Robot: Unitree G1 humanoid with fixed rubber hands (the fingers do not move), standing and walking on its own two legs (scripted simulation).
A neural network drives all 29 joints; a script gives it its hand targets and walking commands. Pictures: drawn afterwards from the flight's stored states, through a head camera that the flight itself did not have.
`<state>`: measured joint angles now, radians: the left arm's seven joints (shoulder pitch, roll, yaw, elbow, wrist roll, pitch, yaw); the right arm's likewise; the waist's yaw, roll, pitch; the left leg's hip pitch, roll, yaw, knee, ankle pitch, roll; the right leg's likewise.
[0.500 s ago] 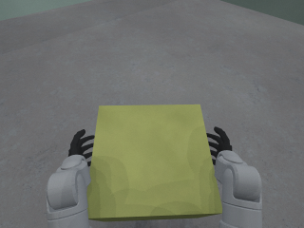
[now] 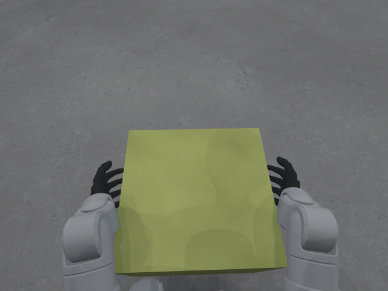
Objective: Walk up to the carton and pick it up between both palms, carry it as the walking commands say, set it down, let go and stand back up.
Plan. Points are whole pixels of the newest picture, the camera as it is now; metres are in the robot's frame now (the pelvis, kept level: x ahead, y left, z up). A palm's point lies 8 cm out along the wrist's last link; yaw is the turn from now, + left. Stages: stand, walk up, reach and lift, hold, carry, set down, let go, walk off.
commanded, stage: carry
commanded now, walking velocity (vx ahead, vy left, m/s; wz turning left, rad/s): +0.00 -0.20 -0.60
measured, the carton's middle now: (195, 205) +0.30 -0.01 -0.02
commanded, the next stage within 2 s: none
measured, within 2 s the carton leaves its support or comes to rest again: neither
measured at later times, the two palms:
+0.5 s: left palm (243, 232) +0.21 -0.08 +0.06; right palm out of the picture +0.12 -0.41 +0.06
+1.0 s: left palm out of the picture +0.11 -0.24 +0.08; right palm out of the picture -0.08 -0.53 +0.11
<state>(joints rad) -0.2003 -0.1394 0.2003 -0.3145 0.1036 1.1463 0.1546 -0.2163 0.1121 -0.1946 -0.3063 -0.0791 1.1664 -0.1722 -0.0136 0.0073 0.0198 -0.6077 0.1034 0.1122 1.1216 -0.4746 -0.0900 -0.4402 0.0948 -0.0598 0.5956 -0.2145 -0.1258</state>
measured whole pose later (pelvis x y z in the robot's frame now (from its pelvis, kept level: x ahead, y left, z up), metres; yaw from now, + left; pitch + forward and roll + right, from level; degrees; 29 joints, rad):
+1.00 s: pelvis -0.22 -0.24 +0.01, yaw -35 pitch +4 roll -4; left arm -0.21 -0.11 0.19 -0.35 0.11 1.19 0.15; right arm -0.20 0.14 -0.19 -0.33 -0.14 1.16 -0.12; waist 0.03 -0.02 -0.05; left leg -0.45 0.31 0.24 0.59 -0.17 -0.06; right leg -0.47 -0.06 -0.04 0.79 -0.44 0.04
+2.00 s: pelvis -0.54 -0.29 +0.01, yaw -58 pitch +2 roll +1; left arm -0.17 -0.13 0.20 -0.29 0.12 1.14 0.12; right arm -0.20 0.10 -0.16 -0.28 -0.08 1.18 -0.19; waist -0.03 0.03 -0.05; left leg -0.43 0.03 0.09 0.83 -0.49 -0.03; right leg -0.43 0.01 -0.10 0.52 -0.13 -0.08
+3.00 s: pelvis -0.66 -0.13 +0.00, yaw -58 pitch +0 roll -1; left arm -0.19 -0.14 0.21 -0.24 0.10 1.14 0.17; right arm -0.24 0.11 -0.19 -0.19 -0.14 1.14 -0.13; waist 0.01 0.02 -0.05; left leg -0.46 0.03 0.09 0.52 -0.07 0.04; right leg -0.48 0.00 -0.09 0.71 -0.31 -0.04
